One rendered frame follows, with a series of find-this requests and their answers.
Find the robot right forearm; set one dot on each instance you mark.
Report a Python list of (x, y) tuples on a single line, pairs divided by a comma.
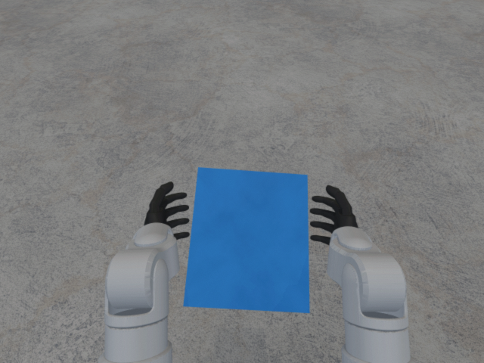
[(375, 309)]

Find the robot left hand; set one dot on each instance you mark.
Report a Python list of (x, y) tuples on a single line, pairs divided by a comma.
[(158, 213)]

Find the robot left forearm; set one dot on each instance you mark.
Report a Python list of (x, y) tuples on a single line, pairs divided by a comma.
[(136, 304)]

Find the robot right hand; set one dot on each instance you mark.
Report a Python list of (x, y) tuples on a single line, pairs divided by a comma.
[(342, 216)]

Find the carton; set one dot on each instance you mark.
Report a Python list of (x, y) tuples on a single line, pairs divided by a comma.
[(249, 245)]

